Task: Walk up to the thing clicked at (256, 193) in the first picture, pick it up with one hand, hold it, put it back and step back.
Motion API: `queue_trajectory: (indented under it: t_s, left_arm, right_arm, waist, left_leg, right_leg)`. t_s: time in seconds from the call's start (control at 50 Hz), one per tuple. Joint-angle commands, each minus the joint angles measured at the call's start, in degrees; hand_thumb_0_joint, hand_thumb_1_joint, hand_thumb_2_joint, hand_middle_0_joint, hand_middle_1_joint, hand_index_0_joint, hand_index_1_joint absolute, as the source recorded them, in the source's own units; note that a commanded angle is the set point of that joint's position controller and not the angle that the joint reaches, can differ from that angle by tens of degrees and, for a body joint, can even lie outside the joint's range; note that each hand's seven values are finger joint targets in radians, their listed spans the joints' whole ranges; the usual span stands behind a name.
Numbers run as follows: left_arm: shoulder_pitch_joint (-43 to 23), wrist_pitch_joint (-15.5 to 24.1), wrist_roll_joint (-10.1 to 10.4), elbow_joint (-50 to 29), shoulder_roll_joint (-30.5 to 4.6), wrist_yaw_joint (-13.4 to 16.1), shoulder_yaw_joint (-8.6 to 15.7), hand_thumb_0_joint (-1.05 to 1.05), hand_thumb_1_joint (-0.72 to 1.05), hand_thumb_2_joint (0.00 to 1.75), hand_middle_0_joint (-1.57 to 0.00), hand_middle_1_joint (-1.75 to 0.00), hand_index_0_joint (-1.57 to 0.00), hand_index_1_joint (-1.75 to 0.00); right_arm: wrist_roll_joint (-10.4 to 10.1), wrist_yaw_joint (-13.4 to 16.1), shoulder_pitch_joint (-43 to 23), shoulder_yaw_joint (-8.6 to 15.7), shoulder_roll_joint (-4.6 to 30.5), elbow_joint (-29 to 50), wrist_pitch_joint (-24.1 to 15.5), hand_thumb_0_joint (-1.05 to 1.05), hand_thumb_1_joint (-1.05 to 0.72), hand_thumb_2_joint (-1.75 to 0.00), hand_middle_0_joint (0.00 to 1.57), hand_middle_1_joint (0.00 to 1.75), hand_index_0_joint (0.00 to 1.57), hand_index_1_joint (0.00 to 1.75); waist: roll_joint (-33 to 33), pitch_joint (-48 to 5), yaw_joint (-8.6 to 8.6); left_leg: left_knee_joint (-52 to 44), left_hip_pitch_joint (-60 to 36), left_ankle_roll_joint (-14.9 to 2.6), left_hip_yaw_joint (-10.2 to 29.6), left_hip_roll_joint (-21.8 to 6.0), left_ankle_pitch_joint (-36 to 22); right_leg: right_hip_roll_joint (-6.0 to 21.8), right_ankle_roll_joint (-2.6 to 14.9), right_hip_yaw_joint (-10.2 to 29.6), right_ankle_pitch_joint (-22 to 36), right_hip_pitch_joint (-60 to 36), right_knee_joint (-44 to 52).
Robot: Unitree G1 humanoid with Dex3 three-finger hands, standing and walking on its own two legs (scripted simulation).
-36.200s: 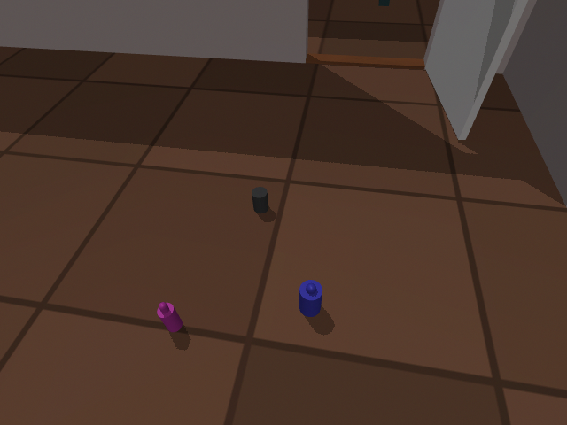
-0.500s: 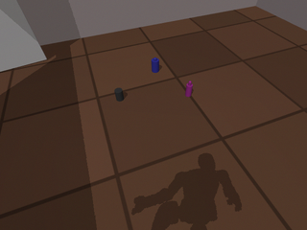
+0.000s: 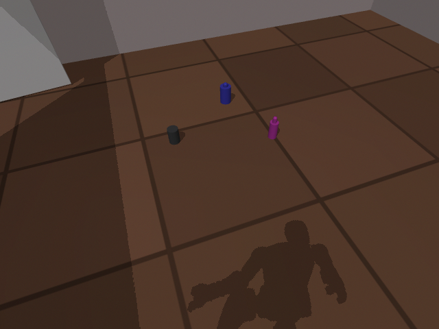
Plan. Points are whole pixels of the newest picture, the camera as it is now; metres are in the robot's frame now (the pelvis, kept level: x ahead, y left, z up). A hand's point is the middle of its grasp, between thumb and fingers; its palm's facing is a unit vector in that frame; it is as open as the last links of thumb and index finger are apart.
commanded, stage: stand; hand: left
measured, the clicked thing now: (173, 135) +1.40 +0.29 -0.73
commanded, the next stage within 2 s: walk up in 1.28 s
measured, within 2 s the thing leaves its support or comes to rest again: neither
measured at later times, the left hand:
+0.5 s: hand out of the picture +0.07 +0.25 -0.16, palm faces -0.02 -0.94 -0.35, open 7.4 cm
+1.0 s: hand out of the picture +0.07 +0.25 -0.16, palm faces -0.02 -0.94 -0.35, open 7.4 cm
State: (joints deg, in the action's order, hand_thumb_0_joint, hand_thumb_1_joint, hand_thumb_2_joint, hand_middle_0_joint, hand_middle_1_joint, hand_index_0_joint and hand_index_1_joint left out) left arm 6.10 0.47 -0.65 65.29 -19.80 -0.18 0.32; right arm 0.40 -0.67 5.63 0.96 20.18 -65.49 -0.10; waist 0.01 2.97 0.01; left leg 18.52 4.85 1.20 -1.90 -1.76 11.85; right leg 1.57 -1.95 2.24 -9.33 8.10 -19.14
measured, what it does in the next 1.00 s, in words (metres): stands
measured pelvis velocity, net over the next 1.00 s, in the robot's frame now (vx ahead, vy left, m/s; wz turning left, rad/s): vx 0.00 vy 0.00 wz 0.01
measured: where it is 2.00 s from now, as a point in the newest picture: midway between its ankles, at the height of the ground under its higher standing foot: outside the picture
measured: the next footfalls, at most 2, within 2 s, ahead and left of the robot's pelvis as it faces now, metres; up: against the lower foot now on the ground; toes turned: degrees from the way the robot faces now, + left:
left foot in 1.88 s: +0.38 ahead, +0.11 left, +0.00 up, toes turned +6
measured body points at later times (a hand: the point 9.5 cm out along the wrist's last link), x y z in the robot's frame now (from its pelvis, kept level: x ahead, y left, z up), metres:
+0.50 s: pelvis +0.00 +0.00 +0.00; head +0.01 +0.00 +0.45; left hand +0.07 +0.30 -0.13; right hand +0.07 -0.30 -0.14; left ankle -0.02 +0.13 -0.75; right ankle +0.01 -0.14 -0.75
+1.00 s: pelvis +0.00 +0.00 +0.00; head +0.01 +0.00 +0.45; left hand +0.07 +0.30 -0.13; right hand +0.07 -0.30 -0.14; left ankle -0.02 +0.13 -0.75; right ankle +0.01 -0.14 -0.75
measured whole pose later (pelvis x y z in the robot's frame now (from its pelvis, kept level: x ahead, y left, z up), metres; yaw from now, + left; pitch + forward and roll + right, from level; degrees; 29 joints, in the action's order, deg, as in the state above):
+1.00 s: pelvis +0.00 +0.00 +0.00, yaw +0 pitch -2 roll +0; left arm 6.5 0.4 -0.7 64.6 -20.0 -0.2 0.1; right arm 0.3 -0.6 6.4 0.9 20.2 -64.9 -0.1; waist 0.2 2.9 -0.1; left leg 18.4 4.6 1.3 -1.5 -1.7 11.8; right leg 1.7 -1.8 1.8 -9.6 7.8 -19.4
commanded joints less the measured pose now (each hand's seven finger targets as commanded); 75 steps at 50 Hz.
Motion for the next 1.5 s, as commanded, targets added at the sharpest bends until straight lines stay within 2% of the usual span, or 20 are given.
queue_trajectory:
  t_s: [0.0, 0.1, 0.24, 0.4, 0.6, 0.86, 0.98, 1.14, 1.24, 1.26, 1.28, 1.3, 1.32, 1.34, 1.36, 1.38, 1.42, 1.44, 1.46, 1.48]
  left_arm:
    - [-2.1, 1.2, 0.2, -3.6, -12.5, 0.8, 1.9, 0.0, 0.9, 0.9, -0.2, -0.3, -0.2, -0.3]
    - [-2.0, 1.2, 0.2, -3.6, -12.4, 0.8, 1.8, 0.0, 0.9, 0.9, -0.2, -0.3, -0.2, -0.3]
    - [-2.3, 1.2, 0.2, -3.9, -12.6, 0.8, 1.9, 0.0, 0.9, 0.9, -0.2, -0.3, -0.2, -0.3]
    - [-2.2, 1.4, 0.2, -4.2, -12.6, 0.7, 1.8, 0.0, 0.9, 0.9, -0.2, -0.3, -0.2, -0.3]
    - [-2.0, 1.2, 0.1, -4.0, -13.0, 0.8, 2.0, 0.0, 0.9, 0.9, -0.2, -0.3, -0.2, -0.3]
    - [-1.5, 1.3, 0.2, -4.2, -12.9, 0.7, 1.8, 0.0, 0.9, 0.9, -0.2, -0.3, -0.2, -0.3]
    - [-1.4, 1.3, 0.2, -4.2, -12.8, 0.7, 1.8, 0.0, 0.9, 0.9, -0.2, -0.3, -0.2, -0.3]
    - [-1.4, 1.2, 0.2, -4.1, -12.9, 0.7, 1.8, 0.0, 0.9, 0.9, -0.2, -0.3, -0.2, -0.3]
    - [-1.2, 1.3, 0.0, -4.4, -12.8, 0.7, 1.8, 0.0, 0.9, 0.9, -0.2, -0.3, -0.2, -0.3]
    - [1.1, 2.0, -0.9, -7.0, -18.0, -1.0, 5.3, 0.0, 0.9, 0.9, -0.2, -0.3, -0.2, -0.3]
    - [0.4, 2.1, -1.5, -7.0, -17.4, -1.6, 5.6, 0.0, 0.9, 0.9, -0.2, -0.3, -0.2, -0.3]
    - [-0.6, 2.0, -1.6, -7.5, -16.6, -2.1, 5.7, 0.0, 0.9, 0.9, -0.2, -0.3, -0.2, -0.3]
    - [-2.4, 2.0, -1.6, -8.9, -15.4, -2.6, 5.5, 0.0, 0.9, 0.9, -0.2, -0.3, -0.2, -0.3]
    - [-3.7, 2.0, -1.3, -9.7, -14.2, -2.8, 5.5, 0.0, 0.9, 0.9, -0.2, -0.3, -0.2, -0.3]
    - [-4.6, 2.0, -1.6, -10.8, -14.1, -3.0, 5.8, 0.0, 0.9, 0.9, -0.2, -0.3, -0.2, -0.3]
    - [-5.0, 2.1, -1.2, -11.7, -14.2, -3.2, 5.7, 0.0, 0.9, 0.9, -0.2, -0.3, -0.2, -0.3]
    - [-3.1, 2.8, -1.1, -11.7, -14.9, -3.6, 6.1, 0.0, 0.9, 0.9, -0.2, -0.3, -0.2, -0.3]
    - [0.5, 2.9, -1.0, -11.1, -14.6, -3.8, 6.5, 0.0, 0.9, 0.9, -0.2, -0.3, -0.2, -0.3]
    - [7.4, 3.3, -1.0, -8.5, -14.4, -3.6, 7.0, 0.0, 0.9, 0.9, -0.2, -0.3, -0.2, -0.3]
    - [18.2, 4.1, -0.9, -4.7, -16.9, -2.7, 8.2, 0.0, 0.9, 0.9, -0.2, -0.3, -0.2, -0.3]
  right_arm:
    - [0.1, 0.9, -2.1, 1.9, 12.2, 3.6, -1.5, 0.0, -0.9, -0.9, 0.2, 0.3, 0.2, 0.3]
    - [0.1, 0.8, -2.1, 1.9, 12.2, 3.7, -1.4, 0.0, -0.9, -0.9, 0.2, 0.3, 0.2, 0.3]
    - [0.2, 0.8, -1.9, 1.9, 12.3, 3.8, -1.4, 0.0, -0.9, -0.9, 0.2, 0.3, 0.2, 0.3]
    - [0.1, 0.7, -2.1, 2.0, 12.3, 4.0, -1.6, 0.0, -0.9, -0.9, 0.2, 0.3, 0.2, 0.3]
    - [0.2, 0.7, -1.1, 1.9, 12.2, 3.8, -1.3, 0.0, -0.9, -0.9, 0.2, 0.3, 0.2, 0.3]
    - [0.1, 0.8, -1.0, 2.0, 12.3, 3.9, -1.4, 0.0, -0.9, -0.9, 0.2, 0.3, 0.2, 0.3]
    - [0.1, 0.8, -1.0, 1.8, 12.3, 4.1, -1.4, 0.0, -0.9, -0.9, 0.2, 0.3, 0.2, 0.3]
    - [0.1, 0.8, -0.9, 1.9, 12.1, 4.1, -1.3, 0.0, -0.9, -0.9, 0.2, 0.3, 0.2, 0.3]
    - [0.1, 0.8, -1.1, 2.0, 12.5, 4.3, -1.3, 0.0, -0.9, -0.9, 0.2, 0.3, 0.2, 0.3]
    - [0.9, -0.8, 2.7, 5.4, 17.3, 7.4, -2.2, 0.0, -0.9, -0.9, 0.2, 0.3, 0.2, 0.3]
    - [1.4, -1.3, 2.7, 6.0, 17.8, 7.1, -2.3, 0.0, -0.9, -0.9, 0.2, 0.3, 0.2, 0.3]
    - [1.5, -1.6, 2.4, 6.2, 18.0, 7.5, -2.2, 0.0, -0.9, -0.9, 0.2, 0.3, 0.2, 0.3]
    - [1.4, -1.8, 2.3, 6.5, 17.9, 8.4, -2.3, 0.0, -0.9, -0.9, 0.2, 0.3, 0.2, 0.3]
    - [1.5, -1.9, 3.1, 6.9, 17.8, 8.7, -2.5, 0.0, -0.9, -0.9, 0.2, 0.3, 0.2, 0.3]
    - [1.6, -1.8, 3.2, 7.8, 19.1, 9.2, -2.9, 0.0, -0.9, -0.9, 0.2, 0.3, 0.2, 0.3]
    - [1.6, -1.8, 4.2, 8.2, 19.5, 9.7, -3.2, 0.0, -0.9, -0.9, 0.2, 0.3, 0.2, 0.3]
    - [1.6, -2.2, 4.1, 8.3, 19.0, 11.1, -3.2, 0.0, -0.9, -0.9, 0.2, 0.3, 0.2, 0.3]
    - [1.8, -2.4, 1.7, 8.3, 19.1, 12.2, -2.8, 0.0, -0.9, -0.9, 0.2, 0.3, 0.2, 0.3]
    - [1.6, -2.6, -2.9, 8.1, 18.4, 13.5, -2.4, 0.0, -0.9, -0.9, 0.2, 0.3, 0.2, 0.3]
    - [1.4, -2.6, -5.3, 6.7, 14.4, 14.5, -2.1, 0.0, -0.9, -0.9, 0.2, 0.3, 0.2, 0.3]
  waist:
    - [0.4, -5.3, 0.29]
    - [-0.3, -4.4, 0.24]
    - [-0.1, -3.9, 0.15]
    - [-0.7, -5.2, 0.15]
    - [0.0, -4.3, 0.34]
    - [-0.4, -4.9, 0.2]
    - [-0.4, -4.6, 0.15]
    - [-0.5, -3.0, 0.18]
    - [0.0, -4.2, 0.18]
    - [0.5, -9.4, 0.14]
    - [2.1, -5.4, 0.11]
    - [3.6, -1.7, 0.22]
    - [5.6, 1.7, 0.86]
    - [7.1, 4.0, 1.65]
    - [8.8, 5.7, 1.79]
    - [8.5, 5.6, 2.4]
    - [8.5, 2.7, 1.6]
    - [10.0, 1.6, -0.57]
    - [9.4, 0.6, -5.02]
    - [0.4, -3.1, -10.21]
  left_leg:
    - [-3.3, -0.7, -1.72, 4.1, -6.3, -8.6]
    - [-3.1, -0.6, -1.7, 4.0, -6.3, -9.1]
    - [-3.8, 0.7, -1.93, 4.3, -6.2, -5.2]
    - [-3.1, -1.2, -1.87, 4.4, -6.3, -8.9]
    - [-3.8, 0.6, -1.9, 4.5, -6.0, -4.7]
    - [-3.0, -0.4, -1.87, 4.5, -6.3, -8.5]
    - [-3.0, -0.5, -1.9, 4.4, -6.1, -8.6]
    - [-3.8, 0.7, -1.73, 4.6, -5.9, -5.6]
    - [-3.1, -0.2, -1.84, 4.4, -6.1, -6.6]
    - [0.8, -0.4, -6.46, 5.9, -4.5, 23.4]
    - [0.4, 3.6, -7.88, 8.0, -6.3, 31.3]
    - [-1.2, 4.8, -8.51, 9.5, -7.1, 34.4]
    - [-3.5, 4.7, -9.53, 11.8, -9.0, 34.0]
    - [-7.0, 3.2, -10.83, 15.9, -12.7, 31.4]
    - [-9.3, 1.2, -13.04, 19.1, -16.7, 26.3]
    - [-10.0, -2.5, -14.53, 20.7, -18.3, 21.6]
    - [-8.6, -2.3, -14.5, 18.7, -16.6, 23.5]
    - [-6.5, 1.7, -13.37, 15.1, -14.8, 24.4]
    - [0.5, 9.9, -10.94, 9.2, -11.5, 23.1]
    - [17.5, 18.0, -7.41, 2.6, -5.1, 18.5]
  right_leg:
    - [5.2, 2.75, 3.2, 10.4, -1.5, 1.5]
    - [5.4, 2.67, 3.6, 10.6, -1.0, 2.0]
    - [5.5, 2.77, 3.7, 7.5, -1.4, 2.6]
    - [5.6, 2.8, 3.6, 10.6, -1.3, 2.1]
    - [5.5, 2.84, 3.5, 6.8, -1.5, 2.6]
    - [5.7, 2.93, 3.4, 9.6, -1.7, 2.1]
    - [5.6, 2.85, 3.4, 10.6, -1.8, 2.1]
    - [5.3, 2.86, 3.4, 6.7, -1.0, 2.7]
    - [5.5, 2.81, 3.4, 8.3, -1.3, 2.8]
    - [1.6, 4.78, 1.9, -22.0, -1.6, -2.6]
    - [2.1, 5.44, 2.2, -27.6, 3.5, -5.5]
    - [1.8, 5.25, 1.9, -28.7, 9.1, -7.4]
    - [1.1, 4.66, 0.5, -25.5, 14.2, -10.7]
    - [-0.5, 3.87, -2.4, -18.5, 17.7, -16.5]
    - [0.3, 3.2, -4.4, -14.0, 20.6, -20.5]
    - [1.8, 3.02, -2.8, -16.1, 22.7, -19.2]
    - [3.0, 3.22, -1.9, -18.2, 18.7, -15.7]
    - [2.9, 3.79, -2.5, -16.4, 11.8, -11.4]
    - [2.0, 4.27, -4.1, -10.0, -1.1, -6.0]
    - [1.4, 3.66, -1.4, -8.7, -16.0, -1.9]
